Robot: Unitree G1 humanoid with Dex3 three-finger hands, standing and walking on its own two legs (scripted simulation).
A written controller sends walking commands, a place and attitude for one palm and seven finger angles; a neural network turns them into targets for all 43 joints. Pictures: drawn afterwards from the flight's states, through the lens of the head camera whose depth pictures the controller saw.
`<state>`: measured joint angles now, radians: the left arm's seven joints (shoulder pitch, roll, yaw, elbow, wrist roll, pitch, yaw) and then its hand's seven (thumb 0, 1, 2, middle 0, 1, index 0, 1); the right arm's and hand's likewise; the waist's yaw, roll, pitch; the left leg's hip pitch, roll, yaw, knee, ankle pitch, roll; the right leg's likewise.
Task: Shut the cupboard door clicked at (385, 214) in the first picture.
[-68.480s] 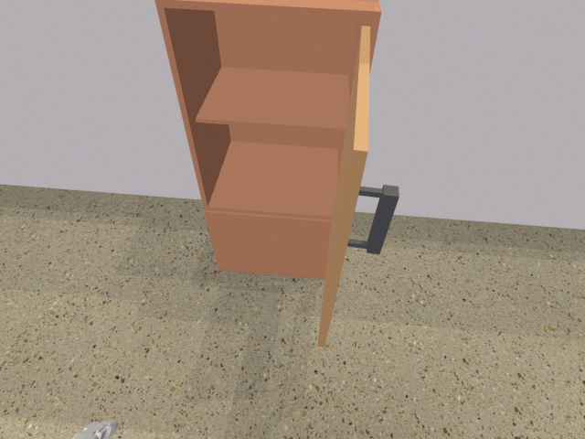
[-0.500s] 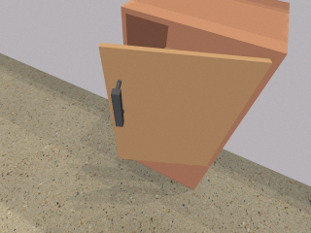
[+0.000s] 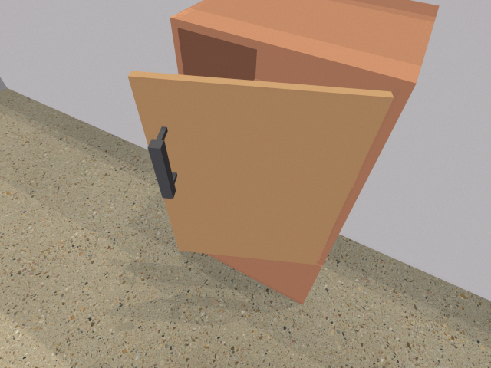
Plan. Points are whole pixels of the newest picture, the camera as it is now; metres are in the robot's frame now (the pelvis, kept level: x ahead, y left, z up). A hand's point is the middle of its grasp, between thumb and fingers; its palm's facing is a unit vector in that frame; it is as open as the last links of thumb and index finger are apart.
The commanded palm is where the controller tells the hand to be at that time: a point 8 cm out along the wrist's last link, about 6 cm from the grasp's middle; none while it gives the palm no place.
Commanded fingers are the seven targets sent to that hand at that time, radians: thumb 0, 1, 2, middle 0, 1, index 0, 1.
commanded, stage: come to a stop and stand still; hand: left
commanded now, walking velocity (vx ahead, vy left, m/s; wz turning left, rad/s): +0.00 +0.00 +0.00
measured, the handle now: (166, 163) +0.47 +0.19 +0.05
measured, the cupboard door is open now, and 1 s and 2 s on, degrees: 23 23 23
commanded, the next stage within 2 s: look again from close up in 0.64 s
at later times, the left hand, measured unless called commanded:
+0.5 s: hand out of the picture +0.01 +0.19 -0.17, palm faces -0.01 -0.98 -0.22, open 7.3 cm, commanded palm none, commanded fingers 0.00 0.90 0.90 -0.20 -0.30 -0.20 -0.30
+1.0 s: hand out of the picture +0.05 +0.17 -0.16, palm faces -0.03 -0.97 -0.25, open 7.3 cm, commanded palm none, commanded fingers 0.00 0.90 0.90 -0.20 -0.30 -0.20 -0.30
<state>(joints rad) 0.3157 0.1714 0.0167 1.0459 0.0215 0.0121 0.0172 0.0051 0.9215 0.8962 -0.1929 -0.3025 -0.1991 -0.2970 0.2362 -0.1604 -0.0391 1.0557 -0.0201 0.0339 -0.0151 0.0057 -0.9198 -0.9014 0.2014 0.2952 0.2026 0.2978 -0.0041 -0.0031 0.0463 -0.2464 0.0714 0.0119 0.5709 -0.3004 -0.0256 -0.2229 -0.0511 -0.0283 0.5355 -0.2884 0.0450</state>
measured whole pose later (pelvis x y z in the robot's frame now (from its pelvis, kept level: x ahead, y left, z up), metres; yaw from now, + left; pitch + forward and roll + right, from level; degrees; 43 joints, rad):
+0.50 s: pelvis +0.00 +0.01 +0.00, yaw -1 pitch -1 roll -1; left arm 0.28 0.17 -0.01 1.09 0.02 0.00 0.03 0.00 0.92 0.90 -0.20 -0.30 -0.20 -0.30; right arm 0.28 -0.17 -0.02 1.03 -0.02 -0.01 -0.02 0.01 -0.92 -0.90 0.20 0.30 0.20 0.30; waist -0.01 0.03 0.04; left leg -0.24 0.06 0.03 0.57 -0.31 -0.02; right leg -0.22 -0.07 -0.01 0.54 -0.30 0.03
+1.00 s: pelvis +0.02 -0.02 +0.00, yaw -2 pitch -1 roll +2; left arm 0.23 0.16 -0.01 1.09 0.02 -0.01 0.02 0.00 0.92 0.90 -0.20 -0.30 -0.20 -0.30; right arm 0.27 -0.19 0.00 1.06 -0.02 0.00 -0.01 0.00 -0.91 -0.90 0.20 0.29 0.20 0.30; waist -0.01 0.03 0.06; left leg -0.18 0.07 0.05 0.47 -0.28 -0.07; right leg -0.23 -0.05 0.00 0.56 -0.33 0.02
